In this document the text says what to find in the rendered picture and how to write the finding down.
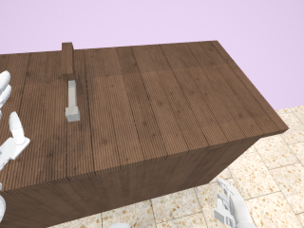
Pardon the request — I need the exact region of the robot right hand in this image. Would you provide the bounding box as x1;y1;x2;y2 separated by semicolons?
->
214;178;252;228

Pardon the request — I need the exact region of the tap lever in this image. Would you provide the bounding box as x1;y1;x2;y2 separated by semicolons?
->
66;80;81;123

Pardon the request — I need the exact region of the counter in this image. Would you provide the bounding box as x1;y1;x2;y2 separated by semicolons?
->
0;40;289;228

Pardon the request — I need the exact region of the robot left hand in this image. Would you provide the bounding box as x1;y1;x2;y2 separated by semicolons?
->
0;71;30;171

